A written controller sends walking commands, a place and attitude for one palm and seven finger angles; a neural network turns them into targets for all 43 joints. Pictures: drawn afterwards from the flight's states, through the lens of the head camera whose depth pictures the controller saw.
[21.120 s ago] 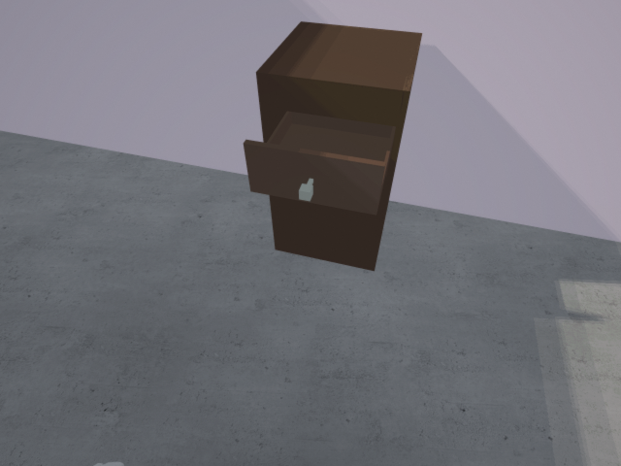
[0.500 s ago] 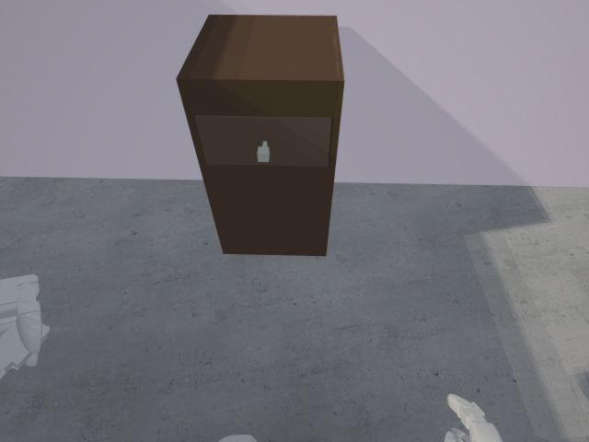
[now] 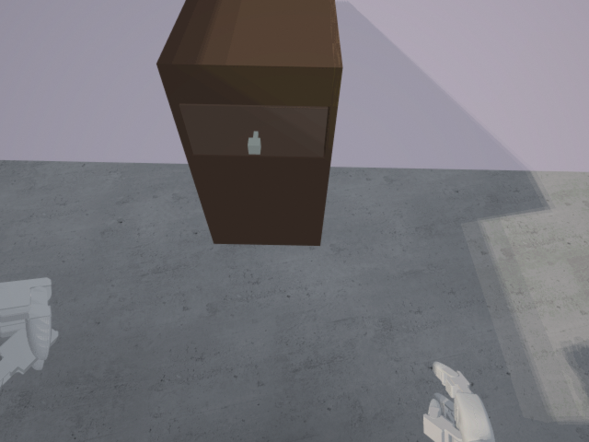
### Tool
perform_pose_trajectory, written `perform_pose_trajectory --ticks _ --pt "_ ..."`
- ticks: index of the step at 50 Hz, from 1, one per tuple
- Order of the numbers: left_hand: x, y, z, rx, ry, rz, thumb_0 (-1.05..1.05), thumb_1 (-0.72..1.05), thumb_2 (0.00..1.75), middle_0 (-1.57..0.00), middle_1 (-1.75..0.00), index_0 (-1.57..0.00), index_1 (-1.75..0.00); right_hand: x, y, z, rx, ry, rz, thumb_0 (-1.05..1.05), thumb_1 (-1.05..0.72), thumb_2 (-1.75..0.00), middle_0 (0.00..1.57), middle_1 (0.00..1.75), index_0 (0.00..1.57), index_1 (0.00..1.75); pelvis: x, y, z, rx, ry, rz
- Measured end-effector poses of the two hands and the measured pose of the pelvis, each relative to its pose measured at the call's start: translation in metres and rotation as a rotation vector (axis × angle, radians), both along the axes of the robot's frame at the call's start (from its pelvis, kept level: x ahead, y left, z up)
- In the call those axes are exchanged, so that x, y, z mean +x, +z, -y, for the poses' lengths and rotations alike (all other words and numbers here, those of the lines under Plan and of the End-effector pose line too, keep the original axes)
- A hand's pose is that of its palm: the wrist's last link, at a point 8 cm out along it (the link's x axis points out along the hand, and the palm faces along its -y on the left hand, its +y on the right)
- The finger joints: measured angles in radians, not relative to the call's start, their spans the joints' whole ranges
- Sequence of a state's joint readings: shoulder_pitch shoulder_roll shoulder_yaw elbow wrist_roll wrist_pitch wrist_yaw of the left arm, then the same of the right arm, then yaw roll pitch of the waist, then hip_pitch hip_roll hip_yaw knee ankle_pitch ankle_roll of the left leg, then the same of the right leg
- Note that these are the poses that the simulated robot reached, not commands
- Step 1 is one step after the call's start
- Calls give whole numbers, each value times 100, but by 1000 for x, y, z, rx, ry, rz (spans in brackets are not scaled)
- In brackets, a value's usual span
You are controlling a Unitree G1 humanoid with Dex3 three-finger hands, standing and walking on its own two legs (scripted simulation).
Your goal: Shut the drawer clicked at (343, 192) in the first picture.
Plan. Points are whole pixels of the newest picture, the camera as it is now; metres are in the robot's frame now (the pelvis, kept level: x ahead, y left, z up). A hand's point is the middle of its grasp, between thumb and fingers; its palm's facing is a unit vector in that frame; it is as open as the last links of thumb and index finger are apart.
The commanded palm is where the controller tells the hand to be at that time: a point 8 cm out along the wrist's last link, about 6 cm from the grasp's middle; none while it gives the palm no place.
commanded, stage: stop stepping back and stand still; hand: left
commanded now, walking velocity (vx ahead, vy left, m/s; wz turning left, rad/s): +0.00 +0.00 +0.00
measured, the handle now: (255, 141) +0.84 +0.15 -0.19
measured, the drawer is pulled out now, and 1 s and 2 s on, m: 0.00 0.00 0.00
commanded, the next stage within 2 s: let the arm hang, fingers relaxed in 0.16 s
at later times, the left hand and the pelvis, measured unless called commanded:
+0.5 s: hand out of the picture +0.08 +0.22 -0.14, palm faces -0.02 -0.96 -0.28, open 3.0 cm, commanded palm none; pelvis -0.03 +0.02 -0.01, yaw +1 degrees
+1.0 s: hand out of the picture -0.08 +0.21 -0.16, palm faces +0.03 -0.97 -0.24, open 6.8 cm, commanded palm none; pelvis -0.05 +0.03 +0.01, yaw +1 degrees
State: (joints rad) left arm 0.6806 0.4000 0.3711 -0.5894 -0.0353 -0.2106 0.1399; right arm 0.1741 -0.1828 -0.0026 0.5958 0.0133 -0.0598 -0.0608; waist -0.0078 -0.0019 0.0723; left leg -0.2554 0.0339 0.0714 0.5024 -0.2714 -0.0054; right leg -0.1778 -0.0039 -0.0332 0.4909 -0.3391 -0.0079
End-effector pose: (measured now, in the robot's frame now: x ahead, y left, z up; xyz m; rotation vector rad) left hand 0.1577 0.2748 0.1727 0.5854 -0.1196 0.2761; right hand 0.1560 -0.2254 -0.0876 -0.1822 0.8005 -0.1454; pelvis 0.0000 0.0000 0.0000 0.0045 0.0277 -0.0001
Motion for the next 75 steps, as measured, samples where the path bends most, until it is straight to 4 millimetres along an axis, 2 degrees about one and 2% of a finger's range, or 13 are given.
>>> perform_pose_trajectory --ticks 11,14,16,18,23,26,29,36,42,47,54,60,75 --pt "2 7 -4 -13 -33 56 1 89 90 -140 -160 -140 -160 4 16 2 -32 -16 57 1 -90 -90 20 30 20 30 -4 2 -7 -12 -6 3" --pt "-1 -1 -9 -9 -38 30 1 89 90 -140 -160 -140 -160 1 15 1 -27 0 66 1 -90 -90 20 30 20 30 -8 2 -10 -16 0 -3" --pt "5 -46 -20 -49 -16 -137 0 89 90 -139 -159 -140 -159 -2 2 4 -12 45 35 1 -90 -90 20 30 20 30 -13 -1 -15 -16 9 -13" --pt "3 -108 -29 -137 54 -377 0 89 90 -137 -157 -138 -158 -9 -12 8 -6 57 -14 1 -90 -90 20 30 20 30 -17 -5 -21 -16 13 -16" --pt "-54 -243 -12 -344 166 -918 0 90 90 -126 -146 -126 -147 -50 -31 9 -15 33 -151 1 -90 -90 20 30 20 30 -26 -8 -25 -3 13 5" --pt "-103 -290 15 -456 182 -1134 1 91 90 -116 -136 -117 -137 -86 -33 6 -32 18 -265 1 -90 -90 20 30 20 30 -31 -6 -23 0 15 24" --pt "-146 -310 16 -487 259 -1253 1 90 90 -105 -130 -106 -125 -123 -35 2 -38 3 -388 0 -90 -90 20 30 20 30 -36 -3 -20 -7 22 36" --pt "-224 -311 4 -520 386 -1441 1 90 90 -79 -100 -79 -97 -188 -46 -12 -2 -40 -589 1 -90 -90 20 30 20 30 -45 2 -23 -21 32 41" --pt "-254 -302 3 -508 438 -1516 0 91 90 -56 -72 -56 -71 -211 -55 -27 51 -67 -636 0 -90 -90 20 30 20 30 -47 4 -27 -15 24 43" --pt "-249 -301 9 -509 435 -1504 0 91 90 -38 -51 -38 -51 -216 -60 -33 81 -78 -633 0 -90 -90 20 30 20 30 -47 5 -27 -8 18 50" --pt "-221 -306 27 -528 378 -1445 0 91 90 -24 -35 -25 -36 -212 -61 -34 95 -90 -612 0 -90 -90 20 30 20 30 -46 5 -22 -2 13 55" --pt "-201 -310 42 -536 338 -1421 0 92 90 -21 -31 -21 -31 -212 -59 -31 98 -104 -612 0 -90 -90 20 30 20 30 -43 6 -16 -1 10 54" --pt "-196 -309 51 -545 357 -1448 0 91 90 -20 -30 -20 -30 -208 -57 -14 81 -116 -654 0 -90 -90 20 30 20 30 -30 7 -5 -1 12 47"
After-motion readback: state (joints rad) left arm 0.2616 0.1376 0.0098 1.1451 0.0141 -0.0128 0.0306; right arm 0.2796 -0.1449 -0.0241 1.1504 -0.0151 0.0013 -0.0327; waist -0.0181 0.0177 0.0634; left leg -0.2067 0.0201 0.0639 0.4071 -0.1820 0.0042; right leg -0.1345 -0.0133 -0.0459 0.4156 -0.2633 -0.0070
